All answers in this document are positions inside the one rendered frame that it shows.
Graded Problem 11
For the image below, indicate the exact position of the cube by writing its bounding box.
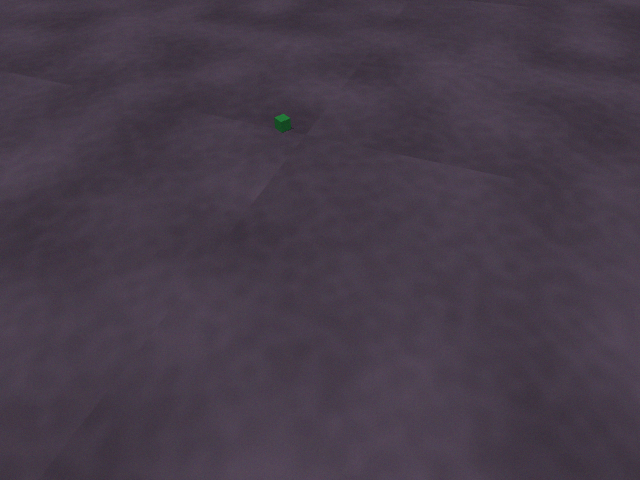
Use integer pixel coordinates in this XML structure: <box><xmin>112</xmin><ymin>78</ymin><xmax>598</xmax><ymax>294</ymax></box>
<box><xmin>274</xmin><ymin>114</ymin><xmax>291</xmax><ymax>132</ymax></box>

